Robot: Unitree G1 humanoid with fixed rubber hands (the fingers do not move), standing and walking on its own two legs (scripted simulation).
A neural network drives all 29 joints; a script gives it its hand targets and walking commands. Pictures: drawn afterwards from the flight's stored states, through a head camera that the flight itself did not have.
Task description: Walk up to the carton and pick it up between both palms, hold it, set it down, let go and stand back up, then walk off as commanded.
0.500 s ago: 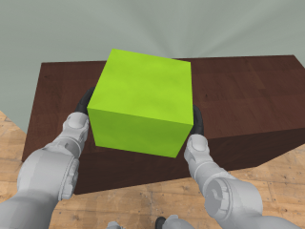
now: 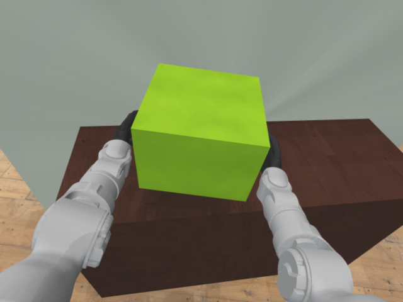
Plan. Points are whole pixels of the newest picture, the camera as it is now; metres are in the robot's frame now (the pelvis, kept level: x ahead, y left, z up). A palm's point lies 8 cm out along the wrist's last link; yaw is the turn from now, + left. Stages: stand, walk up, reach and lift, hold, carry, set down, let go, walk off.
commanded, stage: reach and lift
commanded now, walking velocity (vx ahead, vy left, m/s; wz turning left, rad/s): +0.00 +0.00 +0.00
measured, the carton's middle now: (201, 130) +0.45 -0.04 +0.12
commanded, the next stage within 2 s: hold in 1.88 s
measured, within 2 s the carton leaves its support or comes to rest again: neither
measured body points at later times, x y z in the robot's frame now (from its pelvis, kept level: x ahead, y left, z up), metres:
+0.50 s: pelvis +0.00 -0.03 +0.02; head -0.02 -0.03 +0.47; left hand +0.43 +0.14 +0.15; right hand +0.40 -0.19 +0.13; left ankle +0.02 +0.10 -0.70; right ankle +0.04 -0.11 -0.70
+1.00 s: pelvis -0.01 -0.03 +0.03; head -0.07 -0.01 +0.48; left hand +0.38 +0.17 +0.18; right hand +0.38 -0.16 +0.18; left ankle +0.02 +0.11 -0.71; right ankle +0.04 -0.11 -0.71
